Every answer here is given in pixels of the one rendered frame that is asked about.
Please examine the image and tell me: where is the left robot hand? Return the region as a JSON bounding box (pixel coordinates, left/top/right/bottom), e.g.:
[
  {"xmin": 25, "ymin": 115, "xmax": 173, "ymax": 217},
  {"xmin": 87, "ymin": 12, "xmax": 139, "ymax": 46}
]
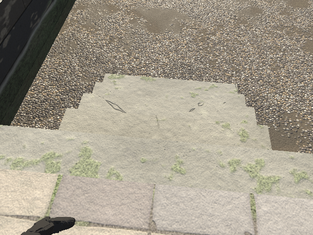
[{"xmin": 21, "ymin": 216, "xmax": 75, "ymax": 235}]

